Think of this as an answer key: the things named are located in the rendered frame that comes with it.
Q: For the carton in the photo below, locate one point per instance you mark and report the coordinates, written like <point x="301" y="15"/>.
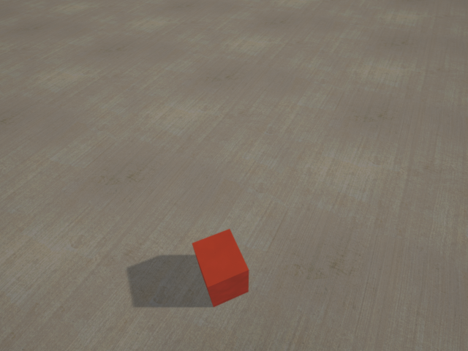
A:
<point x="223" y="267"/>

